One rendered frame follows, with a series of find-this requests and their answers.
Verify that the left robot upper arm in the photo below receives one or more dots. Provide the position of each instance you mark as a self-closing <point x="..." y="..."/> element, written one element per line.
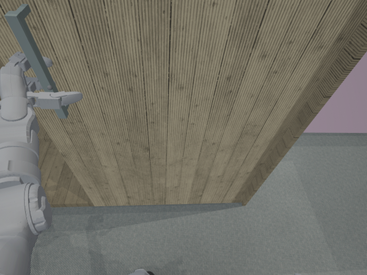
<point x="24" y="213"/>

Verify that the left robot hand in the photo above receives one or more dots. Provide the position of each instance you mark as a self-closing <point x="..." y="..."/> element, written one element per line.
<point x="13" y="82"/>

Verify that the robot left forearm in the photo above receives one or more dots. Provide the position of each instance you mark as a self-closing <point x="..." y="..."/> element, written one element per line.
<point x="19" y="143"/>

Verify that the handle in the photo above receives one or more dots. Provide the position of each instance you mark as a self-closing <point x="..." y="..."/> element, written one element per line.
<point x="16" y="21"/>

